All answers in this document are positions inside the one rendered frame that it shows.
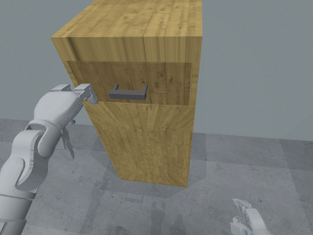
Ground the drawer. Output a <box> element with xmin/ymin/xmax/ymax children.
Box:
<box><xmin>69</xmin><ymin>61</ymin><xmax>192</xmax><ymax>106</ymax></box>

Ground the robot left forearm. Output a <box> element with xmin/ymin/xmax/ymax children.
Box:
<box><xmin>0</xmin><ymin>119</ymin><xmax>63</xmax><ymax>235</ymax></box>

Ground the cabinet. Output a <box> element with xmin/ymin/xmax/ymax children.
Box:
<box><xmin>51</xmin><ymin>0</ymin><xmax>202</xmax><ymax>188</ymax></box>

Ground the handle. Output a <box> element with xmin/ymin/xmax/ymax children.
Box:
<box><xmin>109</xmin><ymin>83</ymin><xmax>148</xmax><ymax>101</ymax></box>

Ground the robot left hand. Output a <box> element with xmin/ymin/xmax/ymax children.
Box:
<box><xmin>33</xmin><ymin>83</ymin><xmax>98</xmax><ymax>161</ymax></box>

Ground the robot right hand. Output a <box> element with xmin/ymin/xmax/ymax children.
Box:
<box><xmin>230</xmin><ymin>198</ymin><xmax>268</xmax><ymax>235</ymax></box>

